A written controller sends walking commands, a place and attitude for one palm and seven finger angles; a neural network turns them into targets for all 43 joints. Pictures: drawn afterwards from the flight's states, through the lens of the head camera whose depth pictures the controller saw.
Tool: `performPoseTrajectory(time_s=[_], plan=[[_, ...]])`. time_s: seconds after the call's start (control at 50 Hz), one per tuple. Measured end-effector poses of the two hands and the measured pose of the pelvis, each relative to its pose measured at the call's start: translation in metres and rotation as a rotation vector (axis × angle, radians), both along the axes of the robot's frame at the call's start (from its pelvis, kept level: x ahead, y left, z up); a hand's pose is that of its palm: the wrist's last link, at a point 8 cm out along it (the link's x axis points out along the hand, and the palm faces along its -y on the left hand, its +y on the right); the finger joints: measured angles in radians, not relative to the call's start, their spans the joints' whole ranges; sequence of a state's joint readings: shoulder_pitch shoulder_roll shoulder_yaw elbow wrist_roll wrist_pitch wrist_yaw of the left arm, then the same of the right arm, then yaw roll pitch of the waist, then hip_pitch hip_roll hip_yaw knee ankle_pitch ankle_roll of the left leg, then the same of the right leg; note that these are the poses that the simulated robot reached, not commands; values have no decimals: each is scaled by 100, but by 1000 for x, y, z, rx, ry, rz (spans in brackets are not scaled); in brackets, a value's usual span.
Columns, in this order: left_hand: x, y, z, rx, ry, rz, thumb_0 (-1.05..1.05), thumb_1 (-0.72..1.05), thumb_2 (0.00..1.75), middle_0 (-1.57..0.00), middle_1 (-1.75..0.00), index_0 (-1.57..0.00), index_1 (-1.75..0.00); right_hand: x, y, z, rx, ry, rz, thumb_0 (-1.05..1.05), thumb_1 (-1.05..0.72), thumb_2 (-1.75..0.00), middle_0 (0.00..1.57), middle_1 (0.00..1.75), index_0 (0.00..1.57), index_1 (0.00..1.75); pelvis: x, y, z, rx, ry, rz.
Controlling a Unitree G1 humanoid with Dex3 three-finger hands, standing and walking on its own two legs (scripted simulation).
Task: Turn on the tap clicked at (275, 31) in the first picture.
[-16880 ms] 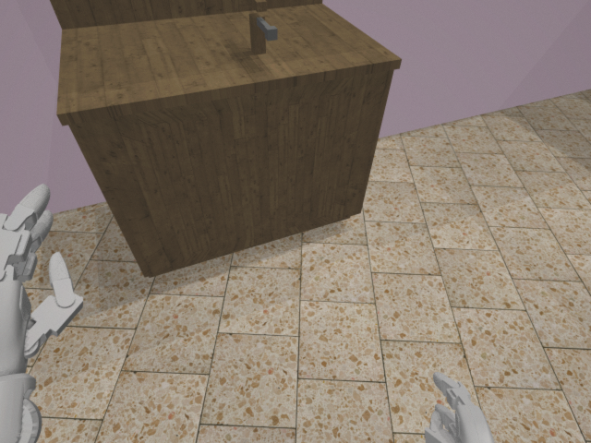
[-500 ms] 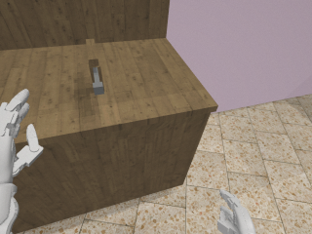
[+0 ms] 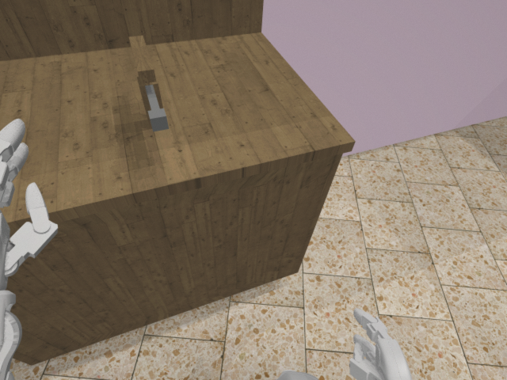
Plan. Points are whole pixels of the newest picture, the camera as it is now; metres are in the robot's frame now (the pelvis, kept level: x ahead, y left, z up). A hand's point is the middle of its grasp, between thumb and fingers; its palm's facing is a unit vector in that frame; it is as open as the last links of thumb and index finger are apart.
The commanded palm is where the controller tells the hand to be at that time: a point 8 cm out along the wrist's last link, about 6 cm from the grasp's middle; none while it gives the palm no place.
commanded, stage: come to a stop and stand still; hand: left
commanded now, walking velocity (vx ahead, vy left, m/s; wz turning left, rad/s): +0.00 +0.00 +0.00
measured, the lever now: (158, 120) +0.50 +0.20 +0.13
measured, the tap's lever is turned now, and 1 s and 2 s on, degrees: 0 0 0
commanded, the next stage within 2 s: look again from close up in 0.92 s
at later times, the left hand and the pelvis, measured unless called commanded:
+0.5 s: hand (40, 221) +0.24 +0.25 +0.18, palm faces +0.42 -0.83 -0.35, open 7.4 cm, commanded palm +0.18 +0.30 +0.19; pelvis +0.02 +0.01 +0.01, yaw +0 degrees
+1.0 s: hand (50, 211) +0.26 +0.25 +0.18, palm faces +0.40 -0.82 -0.40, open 7.4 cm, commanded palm +0.20 +0.29 +0.19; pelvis +0.05 +0.01 +0.01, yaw +1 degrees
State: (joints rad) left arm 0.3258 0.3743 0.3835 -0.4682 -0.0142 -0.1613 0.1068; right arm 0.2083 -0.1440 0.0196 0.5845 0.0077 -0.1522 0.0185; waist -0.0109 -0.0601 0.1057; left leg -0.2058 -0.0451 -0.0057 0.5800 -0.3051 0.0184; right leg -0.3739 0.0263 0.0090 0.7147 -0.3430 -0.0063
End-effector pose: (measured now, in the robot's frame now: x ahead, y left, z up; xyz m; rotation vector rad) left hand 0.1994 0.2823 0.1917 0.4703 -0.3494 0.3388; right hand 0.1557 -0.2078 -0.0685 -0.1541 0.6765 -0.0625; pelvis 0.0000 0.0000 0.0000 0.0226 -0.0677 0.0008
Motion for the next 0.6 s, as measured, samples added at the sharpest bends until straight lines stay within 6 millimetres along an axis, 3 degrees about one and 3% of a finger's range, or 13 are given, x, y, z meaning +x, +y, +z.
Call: performPoseTrajectory(time_s=[0.06,0.12,0.26,0.34,0.46,0.6], plan=[[-5,-9,14,86,-23,-48,1,89,89,-21,-30,-20,-30,-13,-1,-9,17,41,-6,1,-91,-90,20,30,20,30,2,0,-2,-14,15,3],[-12,-6,16,103,5,-63,1,89,89,-21,-30,-21,-30,-24,-7,-14,-2,103,-34,1,-91,-90,21,30,21,30,1,4,1,-28,34,10],[-24,31,-12,12,117,65,1,89,89,-21,-30,-21,-30,-30,-14,-14,-77,139,-77,1,-91,-90,20,30,20,30,6,19,4,-4,31,-6],[-21,33,-15,-39,102,115,1,89,89,-21,-30,-21,-30,-15,-6,-11,-68,103,-52,1,-91,-90,20,30,20,30,13,20,7,1,20,7],[-5,15,1,-49,12,65,1,89,89,-21,-30,-20,-30,25,10,1,-34,14,17,1,-91,-90,20,30,20,30,21,16,9,-12,24,10],[14,13,-2,-20,82,41,1,89,89,-21,-30,-21,-30,58,12,14,-16,-40,21,1,-91,-90,20,30,20,30,33,13,12,-17,58,3]])
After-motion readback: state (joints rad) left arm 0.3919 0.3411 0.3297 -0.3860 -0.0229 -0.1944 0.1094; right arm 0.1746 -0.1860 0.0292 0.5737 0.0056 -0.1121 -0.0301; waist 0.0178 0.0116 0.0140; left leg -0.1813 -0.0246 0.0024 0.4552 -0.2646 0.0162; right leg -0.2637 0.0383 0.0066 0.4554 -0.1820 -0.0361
